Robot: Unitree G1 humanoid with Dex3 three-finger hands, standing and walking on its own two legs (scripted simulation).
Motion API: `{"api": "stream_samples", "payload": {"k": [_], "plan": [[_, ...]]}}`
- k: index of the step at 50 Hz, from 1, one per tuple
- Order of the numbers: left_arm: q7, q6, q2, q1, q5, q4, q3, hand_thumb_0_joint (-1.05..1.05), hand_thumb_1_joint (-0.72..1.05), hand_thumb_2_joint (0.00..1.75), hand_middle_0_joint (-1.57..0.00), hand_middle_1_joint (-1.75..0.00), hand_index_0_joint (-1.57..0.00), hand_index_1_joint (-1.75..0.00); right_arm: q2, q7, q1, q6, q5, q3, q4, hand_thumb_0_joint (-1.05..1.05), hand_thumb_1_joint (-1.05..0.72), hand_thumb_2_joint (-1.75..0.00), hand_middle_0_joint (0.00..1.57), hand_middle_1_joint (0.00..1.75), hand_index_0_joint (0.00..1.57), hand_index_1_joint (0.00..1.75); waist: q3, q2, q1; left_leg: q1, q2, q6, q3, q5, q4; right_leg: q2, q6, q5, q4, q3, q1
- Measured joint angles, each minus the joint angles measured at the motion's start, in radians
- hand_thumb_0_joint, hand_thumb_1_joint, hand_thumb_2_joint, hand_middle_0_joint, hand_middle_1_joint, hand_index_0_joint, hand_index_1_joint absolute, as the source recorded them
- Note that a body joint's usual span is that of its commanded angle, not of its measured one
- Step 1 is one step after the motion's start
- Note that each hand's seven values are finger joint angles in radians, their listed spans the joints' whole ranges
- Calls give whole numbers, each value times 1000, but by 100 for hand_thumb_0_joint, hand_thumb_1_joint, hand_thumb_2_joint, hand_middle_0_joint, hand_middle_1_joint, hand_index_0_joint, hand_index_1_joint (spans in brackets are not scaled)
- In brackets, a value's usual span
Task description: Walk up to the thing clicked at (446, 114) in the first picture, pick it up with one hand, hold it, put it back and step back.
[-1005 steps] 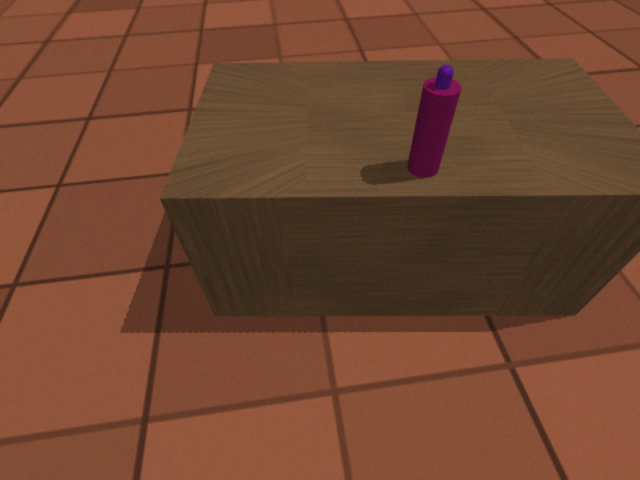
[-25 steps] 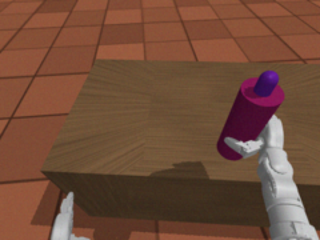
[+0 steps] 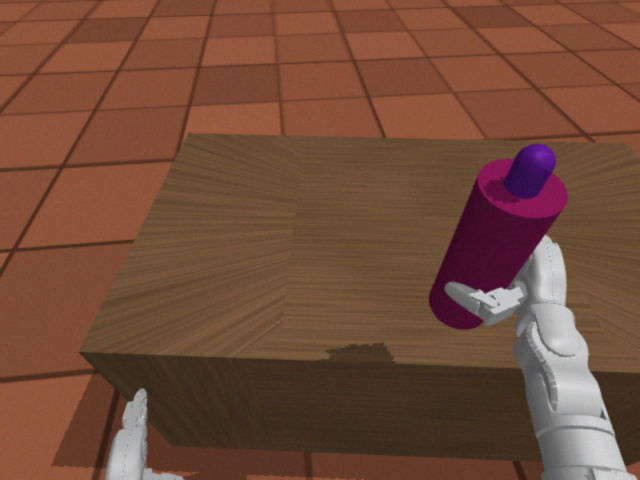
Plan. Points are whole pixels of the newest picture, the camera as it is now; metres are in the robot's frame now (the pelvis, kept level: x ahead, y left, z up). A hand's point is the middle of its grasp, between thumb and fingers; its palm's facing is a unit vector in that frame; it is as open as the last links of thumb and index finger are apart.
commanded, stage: hold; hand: right
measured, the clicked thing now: (489, 244) +0.34 -0.16 +0.15
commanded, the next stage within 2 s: none
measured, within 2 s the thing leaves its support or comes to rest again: neither
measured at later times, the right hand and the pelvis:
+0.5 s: hand (490, 268) +0.32 -0.16 +0.13, palm faces +0.13 +0.99 +0.00, open 11.1 cm; pelvis +0.00 +0.00 +0.01, yaw +0 degrees
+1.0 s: hand (492, 269) +0.32 -0.16 +0.13, palm faces +0.14 +0.99 -0.01, open 11.1 cm; pelvis +0.00 +0.00 +0.01, yaw +0 degrees
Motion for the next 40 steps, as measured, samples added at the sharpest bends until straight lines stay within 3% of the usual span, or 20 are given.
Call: {"api": "stream_samples", "payload": {"k": [25,40], "plan": [[3,-32,-4,-41,4,97,16,-1,-53,5,-5,-5,-5,-6,15,-2,55,100,5,21,-132,0,57,-112,62,103,67,105,7,-13,-12,71,5,-3,5,31,-68,5,-3,31,-65,3,67],[4,-55,-4,-51,7,133,18,-1,-54,5,-5,-5,-5,-6,18,-1,61,127,6,13,-152,0,57,-112,62,103,67,105,15,-15,-11,87,4,-1,7,41,-87,4,-2,43,-86,4,84]]}}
